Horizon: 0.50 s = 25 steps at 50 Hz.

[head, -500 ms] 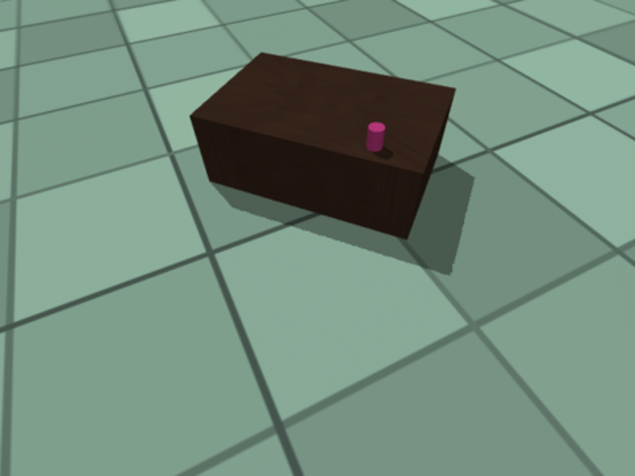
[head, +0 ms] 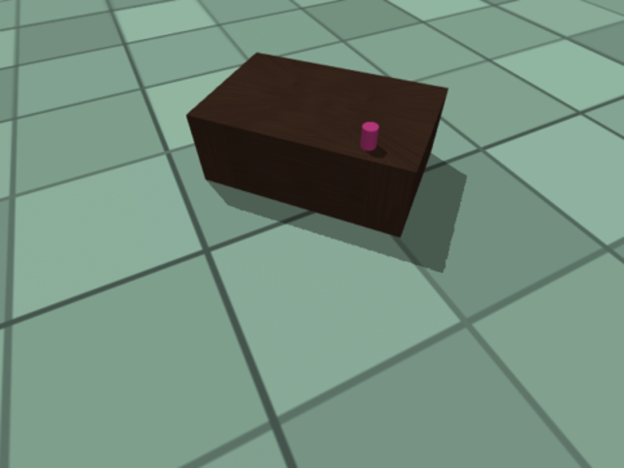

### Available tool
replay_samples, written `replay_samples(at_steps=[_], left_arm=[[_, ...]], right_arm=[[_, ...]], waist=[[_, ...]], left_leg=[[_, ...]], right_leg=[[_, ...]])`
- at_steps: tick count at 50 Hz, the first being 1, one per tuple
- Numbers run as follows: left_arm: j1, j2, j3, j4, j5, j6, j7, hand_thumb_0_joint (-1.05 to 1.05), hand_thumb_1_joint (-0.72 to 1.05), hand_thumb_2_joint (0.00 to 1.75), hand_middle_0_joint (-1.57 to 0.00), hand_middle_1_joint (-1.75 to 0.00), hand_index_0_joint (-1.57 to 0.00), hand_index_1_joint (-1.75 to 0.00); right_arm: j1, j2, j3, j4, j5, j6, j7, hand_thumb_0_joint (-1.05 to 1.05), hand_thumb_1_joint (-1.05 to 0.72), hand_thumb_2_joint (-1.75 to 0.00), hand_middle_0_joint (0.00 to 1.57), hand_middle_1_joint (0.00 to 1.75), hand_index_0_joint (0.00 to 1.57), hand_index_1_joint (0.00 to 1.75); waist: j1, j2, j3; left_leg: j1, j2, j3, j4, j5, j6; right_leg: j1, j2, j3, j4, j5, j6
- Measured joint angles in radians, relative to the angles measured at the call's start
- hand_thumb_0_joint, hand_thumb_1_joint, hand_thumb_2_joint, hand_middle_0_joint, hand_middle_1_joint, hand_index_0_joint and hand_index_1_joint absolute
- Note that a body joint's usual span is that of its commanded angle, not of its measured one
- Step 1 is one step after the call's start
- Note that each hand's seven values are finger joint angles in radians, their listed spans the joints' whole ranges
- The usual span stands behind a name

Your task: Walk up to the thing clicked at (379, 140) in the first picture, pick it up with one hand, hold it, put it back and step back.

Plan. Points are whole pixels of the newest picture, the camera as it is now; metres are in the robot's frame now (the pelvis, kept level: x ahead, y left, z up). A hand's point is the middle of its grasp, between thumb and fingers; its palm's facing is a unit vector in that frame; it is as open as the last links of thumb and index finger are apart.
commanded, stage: stand
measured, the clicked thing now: (369, 136) +1.25 -0.23 -0.38
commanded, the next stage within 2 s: walk up in 0.62 s
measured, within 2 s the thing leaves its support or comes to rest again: neither
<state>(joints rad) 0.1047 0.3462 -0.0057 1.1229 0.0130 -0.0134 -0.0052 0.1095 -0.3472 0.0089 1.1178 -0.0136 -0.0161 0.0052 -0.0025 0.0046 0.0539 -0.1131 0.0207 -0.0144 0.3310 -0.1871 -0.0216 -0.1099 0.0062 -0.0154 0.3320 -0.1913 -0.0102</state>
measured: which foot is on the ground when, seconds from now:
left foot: down 0.00-0.70, up 0.72-0.88, down 0.90-1.00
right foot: down 0.00-0.92, up 0.94-1.00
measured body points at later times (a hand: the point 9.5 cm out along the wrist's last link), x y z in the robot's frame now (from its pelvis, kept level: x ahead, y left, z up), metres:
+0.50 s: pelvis +0.00 +0.00 +0.00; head +0.02 +0.00 +0.45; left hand +0.08 +0.30 -0.13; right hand +0.08 -0.30 -0.13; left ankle +0.00 +0.13 -0.75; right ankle -0.01 -0.11 -0.75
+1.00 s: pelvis +0.09 +0.06 -0.01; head +0.11 +0.07 +0.43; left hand +0.12 +0.39 -0.14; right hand +0.14 -0.28 -0.11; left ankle +0.10 +0.17 -0.75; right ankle +0.01 -0.08 -0.70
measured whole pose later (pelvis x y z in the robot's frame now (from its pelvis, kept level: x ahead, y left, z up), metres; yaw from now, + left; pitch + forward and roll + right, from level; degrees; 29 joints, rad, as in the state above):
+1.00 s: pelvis +0.09 +0.06 -0.01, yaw -5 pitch -2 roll +0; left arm 0.33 0.44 0.05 1.00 0.02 -0.02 -0.03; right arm 0.21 -0.40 -0.09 0.92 -0.05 -0.07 0.06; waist 0.00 -0.03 0.08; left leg -0.22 0.02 0.05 0.54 -0.29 0.02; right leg -0.29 0.01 0.08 0.93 -0.45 -0.04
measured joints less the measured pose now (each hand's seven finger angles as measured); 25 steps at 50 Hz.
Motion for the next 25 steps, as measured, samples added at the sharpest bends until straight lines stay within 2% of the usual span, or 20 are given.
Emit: replay_samples(at_steps=[25], left_arm=[[0.008, 0.002, 0.003, 0.004, -0.001, 0.002, 0.001, 0.01, 0.90, 0.89, -0.20, -0.30, -0.20, -0.30]], right_arm=[[0.001, 0.001, -0.001, 0.005, 0.000, 0.001, 0.001, 0.01, -0.90, -0.90, 0.20, 0.30, 0.21, 0.30]], waist=[[0.001, 0.001, 0.000]], left_leg=[[0.006, -0.002, 0.001, -0.011, -0.001, 0.002]], right_leg=[[0.007, -0.002, 0.001, -0.013, 0.000, 0.002]])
